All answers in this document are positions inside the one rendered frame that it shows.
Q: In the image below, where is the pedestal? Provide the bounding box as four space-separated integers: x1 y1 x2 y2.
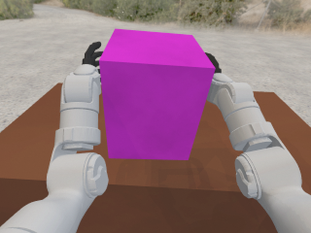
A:
0 83 311 233

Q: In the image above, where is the right robot hand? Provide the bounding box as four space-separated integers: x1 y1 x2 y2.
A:
205 52 222 74

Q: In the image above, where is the left robot upper arm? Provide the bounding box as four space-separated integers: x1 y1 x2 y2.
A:
0 152 109 233

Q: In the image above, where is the left robot forearm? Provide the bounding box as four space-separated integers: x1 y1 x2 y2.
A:
47 64 101 188

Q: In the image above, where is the right robot upper arm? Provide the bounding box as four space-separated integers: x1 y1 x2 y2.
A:
234 146 311 233

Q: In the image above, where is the right robot forearm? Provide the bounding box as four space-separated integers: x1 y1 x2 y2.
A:
206 73 302 185

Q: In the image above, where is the left robot hand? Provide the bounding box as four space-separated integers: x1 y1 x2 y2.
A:
82 42 103 81

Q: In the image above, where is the carton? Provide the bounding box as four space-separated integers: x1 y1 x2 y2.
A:
99 28 216 160

